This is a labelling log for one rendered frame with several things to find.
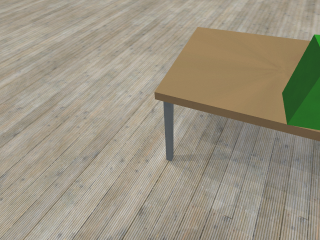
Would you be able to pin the carton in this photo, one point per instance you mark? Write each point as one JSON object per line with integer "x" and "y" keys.
{"x": 301, "y": 96}

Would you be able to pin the table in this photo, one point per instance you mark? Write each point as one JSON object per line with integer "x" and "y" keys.
{"x": 237, "y": 75}

